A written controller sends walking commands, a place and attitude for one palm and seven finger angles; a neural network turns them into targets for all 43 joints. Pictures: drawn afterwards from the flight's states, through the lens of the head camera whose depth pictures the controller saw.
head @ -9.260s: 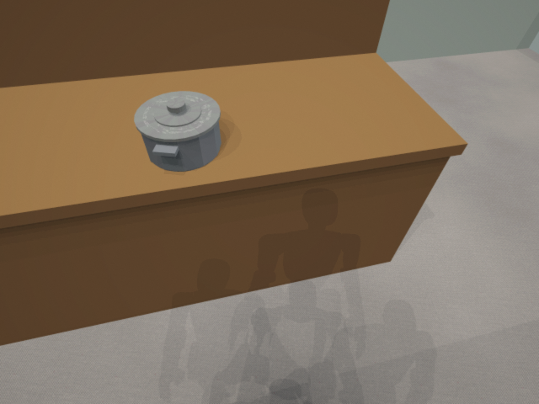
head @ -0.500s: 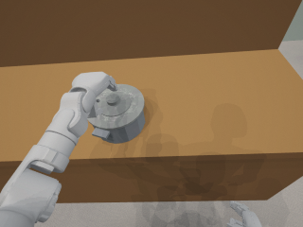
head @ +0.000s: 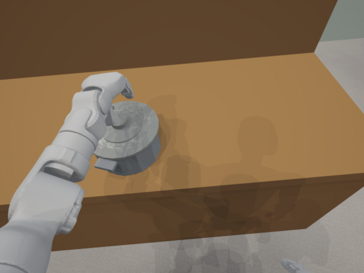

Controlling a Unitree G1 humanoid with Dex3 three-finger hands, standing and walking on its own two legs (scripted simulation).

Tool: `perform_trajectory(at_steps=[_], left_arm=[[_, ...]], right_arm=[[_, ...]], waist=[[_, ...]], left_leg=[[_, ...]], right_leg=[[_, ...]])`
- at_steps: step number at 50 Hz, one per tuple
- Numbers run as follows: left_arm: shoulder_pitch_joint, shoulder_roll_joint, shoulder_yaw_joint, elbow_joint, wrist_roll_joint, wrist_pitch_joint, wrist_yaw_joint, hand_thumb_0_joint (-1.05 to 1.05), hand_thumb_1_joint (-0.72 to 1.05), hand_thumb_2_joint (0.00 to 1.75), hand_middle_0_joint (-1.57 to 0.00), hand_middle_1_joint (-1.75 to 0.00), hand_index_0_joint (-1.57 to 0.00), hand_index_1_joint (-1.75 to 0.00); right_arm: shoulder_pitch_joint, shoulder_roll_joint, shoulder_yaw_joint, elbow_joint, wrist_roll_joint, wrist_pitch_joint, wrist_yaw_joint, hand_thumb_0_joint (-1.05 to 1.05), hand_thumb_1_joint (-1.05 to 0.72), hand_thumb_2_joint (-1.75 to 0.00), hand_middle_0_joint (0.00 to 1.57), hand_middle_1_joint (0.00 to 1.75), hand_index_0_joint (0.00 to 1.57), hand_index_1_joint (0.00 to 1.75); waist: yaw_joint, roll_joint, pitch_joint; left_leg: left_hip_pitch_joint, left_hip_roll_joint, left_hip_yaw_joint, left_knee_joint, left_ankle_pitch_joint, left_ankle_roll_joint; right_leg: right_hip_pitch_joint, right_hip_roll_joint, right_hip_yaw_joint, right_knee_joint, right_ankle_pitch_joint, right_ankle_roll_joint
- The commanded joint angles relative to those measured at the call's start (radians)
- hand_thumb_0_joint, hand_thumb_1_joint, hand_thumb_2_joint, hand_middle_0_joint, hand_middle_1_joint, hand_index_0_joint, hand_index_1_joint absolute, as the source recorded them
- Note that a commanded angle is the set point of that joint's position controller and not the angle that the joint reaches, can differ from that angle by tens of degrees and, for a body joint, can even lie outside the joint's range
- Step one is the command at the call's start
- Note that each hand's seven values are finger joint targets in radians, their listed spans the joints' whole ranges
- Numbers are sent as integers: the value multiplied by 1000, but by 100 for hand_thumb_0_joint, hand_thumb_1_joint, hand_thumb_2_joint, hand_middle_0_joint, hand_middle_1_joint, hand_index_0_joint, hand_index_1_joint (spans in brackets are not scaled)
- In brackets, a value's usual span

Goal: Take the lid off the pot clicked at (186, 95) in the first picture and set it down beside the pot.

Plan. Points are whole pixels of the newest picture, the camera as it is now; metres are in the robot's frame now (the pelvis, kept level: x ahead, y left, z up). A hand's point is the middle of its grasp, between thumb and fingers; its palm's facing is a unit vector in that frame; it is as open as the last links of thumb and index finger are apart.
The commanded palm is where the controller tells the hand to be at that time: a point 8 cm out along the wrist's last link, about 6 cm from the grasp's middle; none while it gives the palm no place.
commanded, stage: move the open hand above the knob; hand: left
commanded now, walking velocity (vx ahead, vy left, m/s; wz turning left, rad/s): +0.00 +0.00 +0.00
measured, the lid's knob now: (119, 121) +0.49 +0.16 +0.04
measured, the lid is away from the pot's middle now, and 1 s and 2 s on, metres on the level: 0.00 0.00 0.00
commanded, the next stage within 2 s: lower the open fingers around the knob in 0.48 s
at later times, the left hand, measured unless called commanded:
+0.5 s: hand (108, 108) +0.47 +0.16 +0.11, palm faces -0.29 -0.07 -0.95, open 10.1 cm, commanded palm +0.46 +0.16 +0.18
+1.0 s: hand (113, 117) +0.46 +0.15 +0.09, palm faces -0.33 -0.06 -0.94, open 10.1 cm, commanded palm +0.45 +0.16 +0.15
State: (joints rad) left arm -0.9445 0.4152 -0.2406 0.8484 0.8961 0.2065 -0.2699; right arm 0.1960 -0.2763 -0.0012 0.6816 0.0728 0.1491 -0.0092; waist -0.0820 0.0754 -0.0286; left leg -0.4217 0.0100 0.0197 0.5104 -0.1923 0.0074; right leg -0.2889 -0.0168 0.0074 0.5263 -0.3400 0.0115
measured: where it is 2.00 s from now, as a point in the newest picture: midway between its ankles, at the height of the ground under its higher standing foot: outside the picture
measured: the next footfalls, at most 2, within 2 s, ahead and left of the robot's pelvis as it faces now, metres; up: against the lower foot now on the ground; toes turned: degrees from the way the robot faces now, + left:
none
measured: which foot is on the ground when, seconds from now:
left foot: down 0.00-1.00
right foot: down 0.00-1.00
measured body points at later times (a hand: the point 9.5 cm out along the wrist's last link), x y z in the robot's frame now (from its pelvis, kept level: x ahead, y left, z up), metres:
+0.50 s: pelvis +0.00 +0.01 +0.00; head +0.04 -0.02 +0.45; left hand +0.48 +0.16 +0.17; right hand +0.10 -0.24 -0.14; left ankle +0.04 +0.12 -0.73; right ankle -0.05 -0.13 -0.73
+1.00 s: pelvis -0.01 +0.01 +0.00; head +0.04 -0.02 +0.45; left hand +0.47 +0.16 +0.14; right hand +0.08 -0.25 -0.14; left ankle +0.04 +0.12 -0.73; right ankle -0.05 -0.13 -0.73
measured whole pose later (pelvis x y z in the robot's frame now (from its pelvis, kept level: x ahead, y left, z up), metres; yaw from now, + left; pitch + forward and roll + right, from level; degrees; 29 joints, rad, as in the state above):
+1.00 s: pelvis -0.01 +0.01 +0.00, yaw +0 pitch +7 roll +0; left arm -0.94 0.39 -0.26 0.93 0.91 0.19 -0.22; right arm 0.22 -0.27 -0.01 0.70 0.07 0.14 -0.02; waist -0.08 0.07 -0.04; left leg -0.46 0.01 0.02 0.53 -0.19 0.01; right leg -0.33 -0.02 0.01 0.53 -0.33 0.02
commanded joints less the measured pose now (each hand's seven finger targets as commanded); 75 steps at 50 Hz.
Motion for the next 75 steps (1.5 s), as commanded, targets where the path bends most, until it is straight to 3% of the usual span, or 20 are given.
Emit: perform_trajectory(at_steps=[1, 5, 8, 14, 17, 18, 22, 28, 31, 35, 41, 45, 49, 53, 62, 66, 68, 70, 72, 75], left_arm=[[-529, 253, 83, -172, 16, -1, 39, 0, -28, 139, -83, -8, -83, -8], [-510, 214, 61, -173, 19, -14, 34, 0, -28, 139, -83, -8, -83, -8], [-499, 225, 77, -153, 9, -16, 37, 0, -28, 139, -83, -8, -83, -8], [-540, 259, 105, -220, 20, -23, 58, 0, -28, 139, -83, -8, -83, -8], [-492, 202, 78, -199, 11, -14, 61, 0, -28, 139, -83, -8, -83, -8], [-484, 242, 105, -197, 14, -10, 63, 0, -28, 139, -83, -8, -83, -8], [-476, 217, 88, -186, 8, 2, 57, 0, -28, 139, -83, -8, -83, -8], [-525, 230, 80, -235, 14, -5, 51, 0, -28, 139, -83, -8, -83, -8], [-486, 145, 16, -137, 12, 11, 47, 0, -28, 139, -83, -8, -83, -8], [-555, 153, 17, -214, 15, -11, 53, 0, -28, 139, -83, -8, -83, -8], [-528, 225, 78, -138, 24, -12, 90, 0, -28, 139, -83, -8, -83, -8], [-508, 152, 25, -84, 24, -2, 98, 0, -28, 139, -83, -8, -83, -8], [-523, 210, 68, -133, 24, -25, 97, 0, -28, 139, -83, -8, -83, -8], [-460, 151, 36, -90, 19, -33, 101, 0, -28, 139, -83, -8, -83, -8], [-434, 225, 105, -86, 32, -43, 145, 0, -28, 139, -83, -8, -83, -8], [-451, 222, 94, -103, 41, -34, 157, 0, -28, 139, -83, -8, -83, -8], [-403, 171, 61, -31, 32, -21, 150, 0, -28, 139, -83, -8, -83, -8], [-443, 189, 65, -41, 30, -11, 146, 0, -28, 139, -83, -8, -83, -8], [-488, 204, 83, -114, 28, -32, 138, 0, -28, 139, -83, -8, -83, -8], [-418, 157, 47, -24, 31, -21, 129, 0, -28, 139, -83, -8, -83, -8]], right_arm=[[-22, -124, -39, -115, 5, -44, -9, 0, -90, -90, 20, 30, 20, 30], [-5, -121, -48, -112, 2, -48, -5, 0, -90, -90, 20, 30, 20, 30], [5, -129, -50, -103, 2, -45, -2, 0, -90, -90, 20, 30, 20, 30], [10, -126, -54, -102, -2, -53, 3, 0, -90, -90, 20, 30, 20, 30], [2, -122, -53, -106, -2, -53, 11, 0, -90, -90, 20, 30, 20, 30], [0, -126, -53, -106, -2, -50, 12, 0, -90, -90, 20, 30, 20, 30], [-10, -124, -49, -110, 1, -46, 11, 0, -90, -90, 20, 30, 20, 30], [-20, -121, -47, -115, 1, -47, 5, 0, -90, -90, 20, 30, 20, 30], [-19, -116, -42, -105, 8, -39, 6, 0, -90, -90, 20, 30, 20, 30], [-21, -114, -45, -110, 2, -40, 2, 0, -90, -90, 20, 30, 20, 30], [-9, -118, -38, -99, 1, -46, -12, 0, -90, -90, 20, 30, 20, 30], [0, -117, -42, -89, 3, -44, -12, 0, -90, -90, 20, 30, 20, 30], [11, -123, -47, -94, 0, -51, -17, 0, -90, -90, 20, 30, 20, 30], [22, -122, -53, -87, -1, -52, -17, 0, -90, -90, 20, 30, 20, 30], [38, -128, -57, -74, -3, -55, -21, 0, -90, -90, 20, 30, 20, 30], [38, -124, -59, -73, -1, -56, -20, 0, -90, -90, 20, 30, 20, 30], [43, -126, -58, -68, -1, -52, -19, 0, -90, -90, 20, 30, 20, 30], [42, -131, -58, -66, 3, -49, -17, 0, -90, -90, 20, 30, 20, 30], [36, -124, -63, -76, -1, -58, -20, 0, -90, -90, 20, 30, 20, 30], [47, -124, -59, -69, 0, -50, -18, 0, -90, -90, 20, 30, 20, 30]], waist=[[-5, -92, -404], [-12, -78, -417], [-10, -86, -393], [-2, -57, -462], [4, -63, -435], [8, -66, -444], [3, -102, -419], [-3, -61, -433], [-11, -87, -356], [-14, -64, -422], [-2, -87, -410], [-17, -78, -365], [-13, -83, -434], [-18, -89, -386], [-6, -97, -417], [-11, -63, -446], [-19, -77, -381], [-22, -89, -371], [-20, -68, -453], [-24, -82, -387]], left_leg=[[322, -38, 12, 2, 230, 75], [366, -33, 4, 13, 276, 75], [355, -30, 0, 10, 271, 74], [396, -27, -7, 18, 321, 72], [376, -25, -9, 18, 340, 68], [385, -24, -9, 19, 335, 69], [357, -25, -4, 19, 321, 69], [393, -26, -10, 19, 310, 70], [358, -24, -13, 3, 242, 62], [395, -24, -16, 7, 241, 63], [332, -26, -5, 0, 197, 66], [313, -22, 3, 4, 183, 64], [332, -24, 4, 10, 202, 70], [312, -22, 9, 21, 219, 71], [295, -18, 13, 25, 235, 72], [323, -20, 14, 34, 248, 71], [288, -16, 19, 34, 236, 70], [278, -13, 16, 27, 204, 69], [329, -17, 12, 43, 250, 74], [303, -16, 13, 42, 237, 70]], right_leg=[[-10, 32, -44, -69, 456, -29], [-46, 40, -54, -65, 449, -32], [-59, 42, -56, -69, 433, -34], [-45, 42, -59, -56, 460, -36], [-56, 41, -67, -54, 458, -40], [-48, 42, -64, -54, 459, -38], [-45, 40, -63, -58, 462, -37], [-60, 40, -61, -59, 445, -37], [-118, 44, -72, -65, 354, -38], [-103, 41, -67, -65, 354, -40], [-69, 38, -53, -69, 351, -38], [-105, 41, -56, -71, 340, -37], [-67, 39, -46, -67, 379, -34], [-89, 43, -52, -64, 396, -36], [-74, 46, -44, -59, 414, -37], [-75, 49, -45, -50, 428, -37], [-100, 49, -52, -53, 417, -36], [-108, 48, -50, -58, 387, -34], [-90, 46, -42, -52, 422, -37], [-121, 51, -53, -50, 400, -36]])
